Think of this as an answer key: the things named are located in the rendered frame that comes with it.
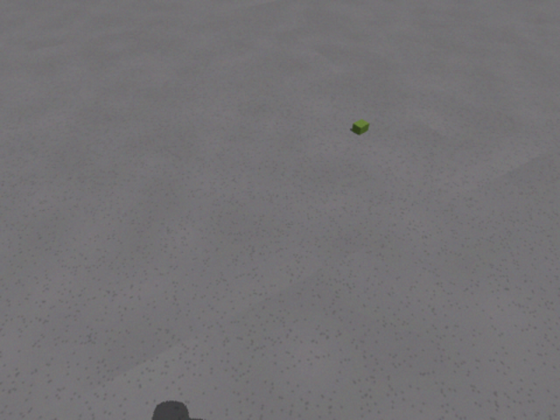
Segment small box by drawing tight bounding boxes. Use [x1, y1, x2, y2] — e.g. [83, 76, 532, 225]
[352, 119, 369, 135]

